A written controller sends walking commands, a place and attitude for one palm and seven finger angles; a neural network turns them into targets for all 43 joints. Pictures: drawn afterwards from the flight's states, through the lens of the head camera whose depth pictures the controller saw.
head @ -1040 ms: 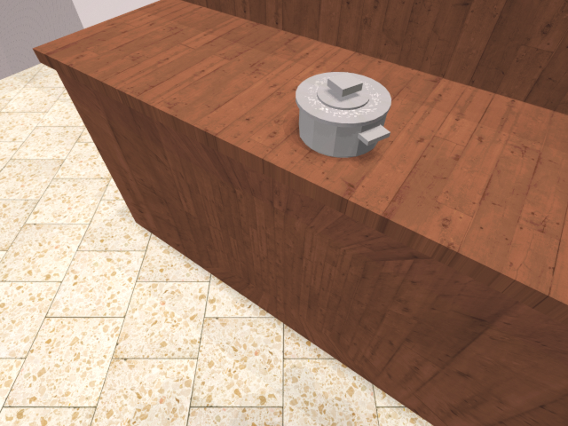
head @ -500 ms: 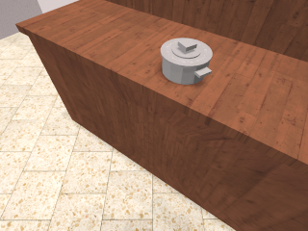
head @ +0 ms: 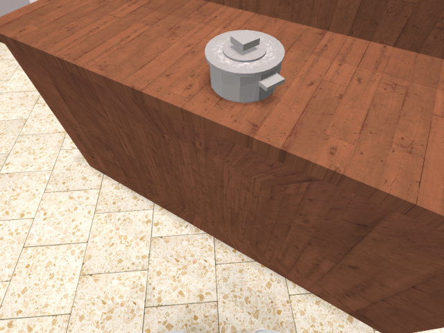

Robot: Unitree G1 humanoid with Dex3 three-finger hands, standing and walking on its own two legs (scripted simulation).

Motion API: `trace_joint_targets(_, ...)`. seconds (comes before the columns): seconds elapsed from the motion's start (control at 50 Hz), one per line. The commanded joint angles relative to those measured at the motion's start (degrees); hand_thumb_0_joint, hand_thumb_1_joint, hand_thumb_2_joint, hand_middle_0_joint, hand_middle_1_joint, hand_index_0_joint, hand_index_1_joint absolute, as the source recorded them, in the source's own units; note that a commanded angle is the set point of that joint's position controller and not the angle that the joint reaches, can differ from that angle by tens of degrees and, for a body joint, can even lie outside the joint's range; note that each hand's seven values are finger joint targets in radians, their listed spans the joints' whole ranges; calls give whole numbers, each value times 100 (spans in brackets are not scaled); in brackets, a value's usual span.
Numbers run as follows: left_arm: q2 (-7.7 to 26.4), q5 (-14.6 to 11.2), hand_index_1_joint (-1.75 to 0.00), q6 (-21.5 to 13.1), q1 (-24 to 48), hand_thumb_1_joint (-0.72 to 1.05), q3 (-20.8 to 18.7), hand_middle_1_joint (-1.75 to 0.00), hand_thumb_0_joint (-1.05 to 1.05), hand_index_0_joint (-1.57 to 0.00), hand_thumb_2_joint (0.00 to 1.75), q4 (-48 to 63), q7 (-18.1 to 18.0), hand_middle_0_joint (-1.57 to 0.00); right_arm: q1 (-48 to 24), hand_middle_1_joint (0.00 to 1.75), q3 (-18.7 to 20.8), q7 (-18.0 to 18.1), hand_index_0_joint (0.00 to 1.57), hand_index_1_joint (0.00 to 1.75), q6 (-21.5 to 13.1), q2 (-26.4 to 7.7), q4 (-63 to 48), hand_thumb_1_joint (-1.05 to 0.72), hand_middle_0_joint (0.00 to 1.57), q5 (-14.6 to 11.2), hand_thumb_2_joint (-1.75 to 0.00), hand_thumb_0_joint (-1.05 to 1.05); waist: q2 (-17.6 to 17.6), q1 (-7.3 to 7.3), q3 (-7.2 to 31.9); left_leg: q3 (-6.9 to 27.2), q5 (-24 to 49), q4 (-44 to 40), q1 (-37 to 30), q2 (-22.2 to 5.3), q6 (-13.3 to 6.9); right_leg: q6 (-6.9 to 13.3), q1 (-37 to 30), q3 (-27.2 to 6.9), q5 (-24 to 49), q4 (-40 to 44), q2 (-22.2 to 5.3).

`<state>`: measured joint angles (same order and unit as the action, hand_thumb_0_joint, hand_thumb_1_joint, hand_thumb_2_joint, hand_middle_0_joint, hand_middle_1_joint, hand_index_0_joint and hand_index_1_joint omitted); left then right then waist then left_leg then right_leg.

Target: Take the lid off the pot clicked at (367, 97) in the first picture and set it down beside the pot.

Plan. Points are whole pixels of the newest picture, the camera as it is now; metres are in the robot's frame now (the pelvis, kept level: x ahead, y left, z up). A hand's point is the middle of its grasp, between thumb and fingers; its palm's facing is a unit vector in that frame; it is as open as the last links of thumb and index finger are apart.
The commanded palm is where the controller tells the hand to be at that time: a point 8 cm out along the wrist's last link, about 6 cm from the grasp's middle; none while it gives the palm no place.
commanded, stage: turn to face it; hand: left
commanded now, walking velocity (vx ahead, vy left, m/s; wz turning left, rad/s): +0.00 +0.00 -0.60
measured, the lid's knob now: (244, 40) +0.67 +0.00 +0.16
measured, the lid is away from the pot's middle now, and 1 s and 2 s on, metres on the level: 0.00 0.00 0.00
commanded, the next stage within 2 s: take the last steps up to it in 0.60 s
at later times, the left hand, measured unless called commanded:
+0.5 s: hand (116, 329) +0.13 +0.23 -0.14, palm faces -0.20 -0.95 -0.25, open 7.4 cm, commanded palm none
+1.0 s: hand (161, 318) +0.16 +0.15 -0.17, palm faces -0.43 -0.89 -0.17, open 7.4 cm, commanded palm none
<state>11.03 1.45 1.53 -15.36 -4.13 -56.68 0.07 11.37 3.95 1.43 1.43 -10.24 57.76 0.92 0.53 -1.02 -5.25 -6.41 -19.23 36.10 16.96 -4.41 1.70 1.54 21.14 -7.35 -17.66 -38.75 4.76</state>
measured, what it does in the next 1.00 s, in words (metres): steps on the spot, turning right: left foot, then right foot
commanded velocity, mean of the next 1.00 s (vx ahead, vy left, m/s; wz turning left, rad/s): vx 0.05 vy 0.05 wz -0.27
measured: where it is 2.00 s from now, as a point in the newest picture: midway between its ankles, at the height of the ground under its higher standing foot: outside the picture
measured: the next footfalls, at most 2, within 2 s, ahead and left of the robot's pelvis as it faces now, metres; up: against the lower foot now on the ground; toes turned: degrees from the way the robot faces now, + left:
left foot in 0.32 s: +0.05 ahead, +0.15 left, +0.00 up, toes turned -14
right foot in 0.64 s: -0.03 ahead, -0.12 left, +0.00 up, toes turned -20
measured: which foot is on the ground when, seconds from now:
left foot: down 0.00-0.00, up 0.02-0.30, down 0.32-0.62, up 0.64-0.90, down 0.92-1.00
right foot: down 0.00-0.32, up 0.34-0.62, down 0.64-0.94, up 0.96-1.00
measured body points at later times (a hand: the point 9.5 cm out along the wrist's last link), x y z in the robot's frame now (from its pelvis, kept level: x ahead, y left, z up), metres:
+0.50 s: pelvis -0.02 +0.03 +0.02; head +0.03 +0.04 +0.46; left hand +0.14 +0.28 -0.12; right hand +0.03 -0.24 -0.11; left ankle +0.01 +0.16 -0.72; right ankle -0.04 -0.10 -0.66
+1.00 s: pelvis +0.02 +0.02 +0.01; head +0.05 +0.03 +0.46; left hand +0.19 +0.19 -0.15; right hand -0.10 -0.20 -0.13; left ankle +0.06 +0.10 -0.72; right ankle -0.07 -0.08 -0.69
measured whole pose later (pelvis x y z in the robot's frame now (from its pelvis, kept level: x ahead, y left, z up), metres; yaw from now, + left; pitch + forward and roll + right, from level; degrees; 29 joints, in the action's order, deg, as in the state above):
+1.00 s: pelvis +0.02 +0.02 +0.01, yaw -25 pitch +1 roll -1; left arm 11.3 1.9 2.1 -12.2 -2.4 -54.1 -0.3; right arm 20.9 1.8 0.5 -0.1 -10.6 56.3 2.0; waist -2.8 2.2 -1.5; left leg -3.5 -17.7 33.7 17.1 -0.2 -2.6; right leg 1.4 20.1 -1.6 -29.1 -48.1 0.9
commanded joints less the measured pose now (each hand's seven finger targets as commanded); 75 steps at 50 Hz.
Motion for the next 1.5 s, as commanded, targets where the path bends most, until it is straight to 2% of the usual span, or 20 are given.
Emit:
trace_joint_targets(0.0,1259,-40,-30,-123,-732,90,-310,-30,0,-20,90,454,-114,-20,-536,30,155,82,20,30,-87,-643,-830,-90,20,-30,-90,0,-1694,-399,498,537,-1437,2133,1496,463,-2,1068,-1015,-3316,2242,1961,-1843)
trace_joint_targets(0.24,1304,-31,-30,12,296,90,-336,-30,0,-20,90,1055,-110,-20,9,30,112,131,20,30,-192,-737,-1084,-90,20,-131,-90,0,-895,228,1123,851,-13,-656,-528,648,-79,566,-654,-2315,2497,1295,-939)
trace_joint_targets(0.26,1216,-57,-30,20,428,90,-309,-30,0,-20,90,1165,-87,-20,256,30,125,150,20,30,-227,-870,-1063,-90,20,-117,-90,0,-654,388,1108,1078,304,-1196,-1348,363,-197,341,87,-2053,1725,995,-672)
trace_joint_targets(0.3,760,-52,-30,13,369,90,-218,-30,0,-20,90,1390,11,-20,53,30,223,114,20,30,-219,-1581,-1309,-90,20,50,-90,0,1620,245,649,3205,352,-2340,-1617,-1879,-1023,-246,1821,-190,-1385,-1239,322)
trace_joint_targets(0.32,1032,6,-30,6,378,90,-280,-30,0,-20,90,1333,32,-20,-159,30,161,45,20,30,-170,-1467,-1454,-90,20,89,-90,0,1328,236,452,3169,362,-2324,-717,-2053,-1333,-363,1542,45,-1280,-2296,-119)
trace_joint_targets(0.4,881,-47,-30,82,337,90,-237,-30,0,-20,90,1172,172,-20,-597,30,11,69,20,30,-230,-1051,-1504,-90,20,108,-90,0,807,-51,377,1346,1531,-1865,-264,-994,-1040,-412,1184,334,-607,-2721,-453)
trace_joint_targets(0.56,739,-73,-30,-65,139,90,-84,-30,0,-20,90,1034,166,-20,264,30,124,27,20,30,-163,-1383,-1036,-90,20,66,-90,0,721,26,894,660,2749,-606,-517,-974,-659,-228,-1005,1115,228,1019,-264)
trace_joint_targets(0.58,1047,-41,-30,-117,-193,90,-147,-30,0,-20,90,924,120,-20,308,30,109,1,20,30,-169,-1214,-1034,-90,20,8,-90,0,68,-102,1079,339,1833,168,128,-681,-358,-101,-1906,530,1115,1550,-674)
trace_joint_targets(0.6,1697,15,-30,-168,-430,90,-286,-30,0,-20,90,839,11,-20,221,30,-1,-14,20,30,-171,-776,-1185,-90,20,-37,-90,0,-1735,-187,1092,-207,-565,1323,1698,51,24,488,-2735,-1579,2890,1782,-2149)
trace_joint_targets(0.64,1529,-42,-30,-123,-476,90,-278,-30,0,-20,90,847,-117,-20,-53,30,-21,80,20,30,-78,-758,-1198,-90,20,-15,-90,0,-1262,-222,1076,727,-1576,2416,1822,57,20,1220,-2190,-1656,3556,1631,-2318)
trace_joint_targets(0.86,1087,-7,-30,-129,493,90,-85,-30,0,-20,90,797,-114,-20,1255,30,-110,-91,20,30,-268,-550,-308,-90,20,28,-90,0,-469,349,408,345,191,-733,-860,341,-69,581,60,-630,-768,1685,-1364)
trace_joint_targets(0.9,567,-30,-30,-68,408,90,12,-30,0,-20,90,888,-52,-20,1602,30,-22,-50,20,30,-284,-1105,-291,-90,20,136,-90,0,1370,411,98,2159,-1003,-2119,-940,-856,-727,122,960,572,-1420,-115,-291)
trace_joint_targets(0.94,566,63,-30,-129,543,90,31,-30,0,-20,90,936,-104,-20,1593,30,3,-48,20,30,-242,-1191,-352,-90,20,147,-90,0,1755,371,-79,3537,-1609,-2902,-433,-1421,-1472,31,1376,838,-1704,-2010,-318)
trace_joint_targets(1.04,276,-15,-30,-213,512,90,132,-30,0,-20,90,702,-5,-20,1235,30,-157,15,20,30,-357,-668,-303,-90,20,95,-90,0,570,181,385,1536,1677,-2171,-775,-625,-1271,-79,637,1133,-951,-1157,-739)
trace_joint_targets(1.14,270,-13,-30,-276,-228,90,104,-30,0,-20,90,439,-87,-20,1367,30,-148,14,20,30,-303,-560,-94,-90,20,16,-90,0,155,-84,655,1080,1347,-1253,-91,-371,-954,-87,-1454,1256,425,1411,-674)
trace_joint_targets(1.18,908,-5,-30,-315,-743,90,-53,-30,0,-20,90,247,-210,-20,1226,30,-201,6,20,30,-321,-162,-239,-90,20,-39,-90,0,-1558,-227,484,211,-588,2,1638,444,-220,635,-2617,-1209,1661,2164,-2673)
trace_joint_targets(1.2,1022,-33,-30,-286,-863,90,-58,-30,0,-20,90,231,-230,-20,1000,30,-162,26,20,30,-261,-277,-310,-90,20,-3,-90,0,-1227,-263,378,432,-1327,665,1441,326,-117,1083,-2054,-1315,2453,2186,-3152)
trace_joint_targets(1.34,830,33,-30,-249,-194,90,-100,-30,0,-20,90,328,-336,-20,688,30,-14,-20,20,30,8,-124,-191,-90,20,-57,-90,0,-892,25,539,498,-681,1774,1159,294,67,999,-1519,268,4764,1512,-2298)
trace_joint_targets(1.44,981,43,-30,-151,108,90,-132,-30,0,-20,90,394,-284,-20,749,30,13,-50,20,30,-65,-150,-265,-90,20,-50,-90,0,-1065,240,636,158,745,-218,-100,394,64,482,-888,695,3509,976,-1807)
trace_joint_targets(1.48,605,-14,-30,-59,-296,90,-53,-30,0,-20,90,422,-273,-20,900,30,97,-40,20,30,-177,-743,-327,-90,20,15,-90,0,535,214,919,1349,3591,-1020,-1275,-793,-384,-117,69,1151,697,-72,-1066)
